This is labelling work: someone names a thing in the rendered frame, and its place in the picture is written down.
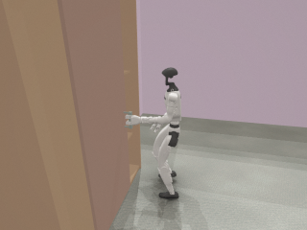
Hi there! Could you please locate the left robot foot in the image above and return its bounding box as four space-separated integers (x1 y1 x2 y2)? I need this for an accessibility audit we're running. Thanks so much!
158 191 179 199

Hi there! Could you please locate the left robot upper arm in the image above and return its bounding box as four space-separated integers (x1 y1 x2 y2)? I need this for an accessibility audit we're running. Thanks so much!
164 92 178 124

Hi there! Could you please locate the right robot hand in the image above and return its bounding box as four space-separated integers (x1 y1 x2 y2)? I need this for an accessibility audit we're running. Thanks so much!
150 124 163 133

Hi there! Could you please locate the robot left forearm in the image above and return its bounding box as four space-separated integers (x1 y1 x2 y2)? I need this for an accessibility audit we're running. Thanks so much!
140 116 170 125

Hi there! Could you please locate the robot foot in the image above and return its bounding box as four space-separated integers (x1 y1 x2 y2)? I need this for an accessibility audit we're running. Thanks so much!
158 191 179 199
158 171 177 178

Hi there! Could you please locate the right robot foot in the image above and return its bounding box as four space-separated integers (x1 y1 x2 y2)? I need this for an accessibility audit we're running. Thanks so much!
158 171 177 178

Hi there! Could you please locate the handle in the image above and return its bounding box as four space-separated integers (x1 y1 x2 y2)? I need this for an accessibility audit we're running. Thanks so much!
123 111 133 129

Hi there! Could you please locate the left robot hand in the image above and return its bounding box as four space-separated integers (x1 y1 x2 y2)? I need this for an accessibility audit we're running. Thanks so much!
125 114 141 126

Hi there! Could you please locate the wardrobe door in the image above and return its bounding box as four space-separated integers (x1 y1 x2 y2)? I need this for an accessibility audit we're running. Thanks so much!
7 0 95 230
57 0 130 230

